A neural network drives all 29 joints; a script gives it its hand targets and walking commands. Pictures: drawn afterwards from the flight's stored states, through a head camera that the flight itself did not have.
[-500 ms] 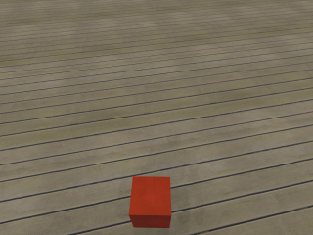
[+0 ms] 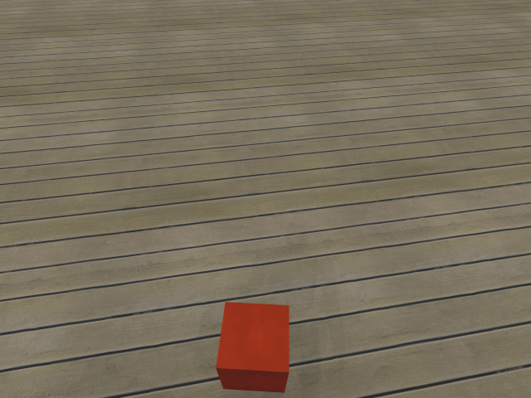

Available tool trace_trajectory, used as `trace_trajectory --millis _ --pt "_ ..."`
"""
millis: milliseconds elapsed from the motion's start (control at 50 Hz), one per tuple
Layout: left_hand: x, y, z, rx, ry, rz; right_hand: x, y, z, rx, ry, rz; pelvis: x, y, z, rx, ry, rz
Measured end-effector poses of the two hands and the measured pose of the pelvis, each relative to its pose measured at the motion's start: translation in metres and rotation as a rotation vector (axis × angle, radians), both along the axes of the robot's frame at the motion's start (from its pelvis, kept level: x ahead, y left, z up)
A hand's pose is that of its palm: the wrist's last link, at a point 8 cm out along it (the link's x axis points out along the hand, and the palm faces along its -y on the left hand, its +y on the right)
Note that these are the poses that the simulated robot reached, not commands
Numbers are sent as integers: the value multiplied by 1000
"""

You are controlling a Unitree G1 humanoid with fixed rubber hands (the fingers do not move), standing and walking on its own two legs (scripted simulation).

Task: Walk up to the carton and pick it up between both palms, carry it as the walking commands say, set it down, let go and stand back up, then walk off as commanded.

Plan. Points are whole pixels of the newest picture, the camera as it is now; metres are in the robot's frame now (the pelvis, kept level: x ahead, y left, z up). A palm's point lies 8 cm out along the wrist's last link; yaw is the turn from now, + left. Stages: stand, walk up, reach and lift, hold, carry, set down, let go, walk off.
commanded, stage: stand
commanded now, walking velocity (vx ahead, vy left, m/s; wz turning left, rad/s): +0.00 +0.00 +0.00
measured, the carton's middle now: (255, 348) +0.42 +0.05 -0.65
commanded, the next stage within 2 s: reach and lift in 0.62 s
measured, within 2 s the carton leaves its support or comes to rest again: neither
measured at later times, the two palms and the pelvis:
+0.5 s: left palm out of the picture +0.00 +0.21 -0.15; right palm out of the picture +0.01 -0.21 -0.15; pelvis +0.01 +0.00 +0.00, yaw -1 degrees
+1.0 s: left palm out of the picture +0.14 +0.22 -0.15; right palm out of the picture +0.14 -0.20 -0.15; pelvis -0.02 +0.01 -0.03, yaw -2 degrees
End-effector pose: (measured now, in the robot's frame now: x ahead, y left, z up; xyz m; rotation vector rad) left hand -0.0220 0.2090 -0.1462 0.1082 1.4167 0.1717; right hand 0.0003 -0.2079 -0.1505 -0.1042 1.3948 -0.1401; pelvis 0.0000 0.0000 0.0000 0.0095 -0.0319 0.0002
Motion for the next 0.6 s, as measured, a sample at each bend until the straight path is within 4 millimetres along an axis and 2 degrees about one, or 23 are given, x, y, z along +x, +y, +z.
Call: trace_trajectory --millis 300,600 --pt "10 -1 0 4 17 -4 -3 -3 0 -4 47 -4 10 -2 -1 3 15 -6" --pt "24 2 0 18 -19 -14 9 -5 -2 -7 19 3 12 -4 -1 2 7 -12"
